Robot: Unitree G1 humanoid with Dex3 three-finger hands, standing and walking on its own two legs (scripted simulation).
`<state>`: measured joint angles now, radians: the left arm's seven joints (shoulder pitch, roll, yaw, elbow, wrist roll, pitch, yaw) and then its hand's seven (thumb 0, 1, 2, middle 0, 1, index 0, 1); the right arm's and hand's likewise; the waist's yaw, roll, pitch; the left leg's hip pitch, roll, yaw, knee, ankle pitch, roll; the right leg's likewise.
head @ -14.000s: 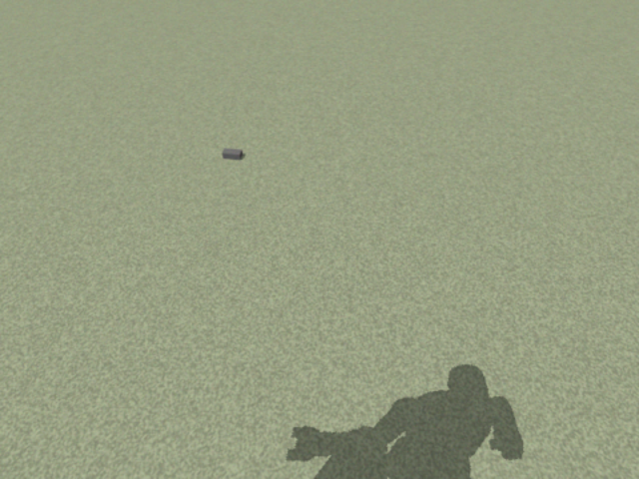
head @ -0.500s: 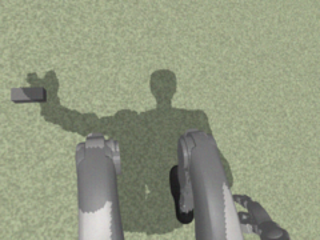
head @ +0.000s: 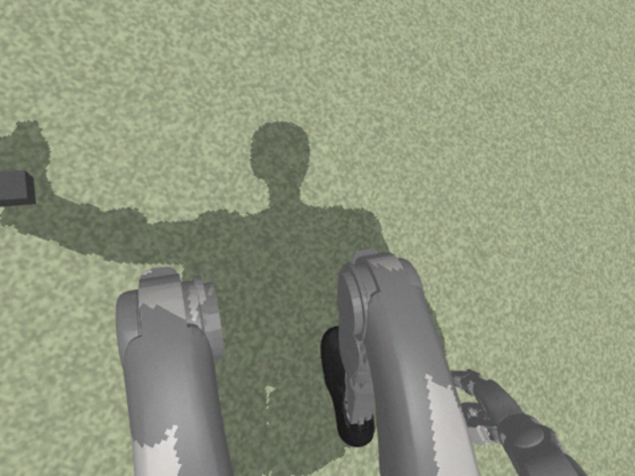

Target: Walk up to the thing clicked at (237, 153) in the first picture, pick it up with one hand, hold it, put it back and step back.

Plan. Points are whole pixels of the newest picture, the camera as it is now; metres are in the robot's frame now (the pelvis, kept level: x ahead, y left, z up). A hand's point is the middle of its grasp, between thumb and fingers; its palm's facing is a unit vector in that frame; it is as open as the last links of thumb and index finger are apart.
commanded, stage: rise first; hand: left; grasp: from above
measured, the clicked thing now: out of the picture +0.44 +0.42 -0.30
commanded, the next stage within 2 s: none
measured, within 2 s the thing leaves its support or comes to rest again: neither
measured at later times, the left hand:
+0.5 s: hand out of the picture +0.40 +0.44 -0.16, palm faces -0.43 -0.16 -0.89, open 13.1 cm
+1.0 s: hand out of the picture +0.40 +0.45 -0.17, palm faces -0.43 -0.17 -0.89, open 12.3 cm
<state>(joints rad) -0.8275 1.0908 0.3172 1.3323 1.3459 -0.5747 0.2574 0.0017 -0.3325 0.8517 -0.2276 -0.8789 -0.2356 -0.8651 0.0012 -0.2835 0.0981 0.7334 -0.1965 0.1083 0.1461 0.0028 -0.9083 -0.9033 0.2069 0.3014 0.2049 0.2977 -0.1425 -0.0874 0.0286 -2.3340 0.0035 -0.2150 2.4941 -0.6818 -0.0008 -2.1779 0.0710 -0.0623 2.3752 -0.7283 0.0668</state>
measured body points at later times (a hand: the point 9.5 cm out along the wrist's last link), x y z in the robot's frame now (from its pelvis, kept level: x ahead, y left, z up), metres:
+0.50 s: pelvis +0.00 +0.00 -0.01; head +0.25 +0.14 +0.35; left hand +0.42 +0.45 -0.11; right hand +0.11 -0.27 -0.10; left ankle +0.07 +0.13 -0.28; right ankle +0.10 -0.14 -0.28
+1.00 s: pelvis +0.00 +0.01 -0.01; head +0.23 +0.15 +0.34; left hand +0.42 +0.45 -0.12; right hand +0.11 -0.26 -0.09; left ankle +0.07 +0.13 -0.28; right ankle +0.10 -0.14 -0.28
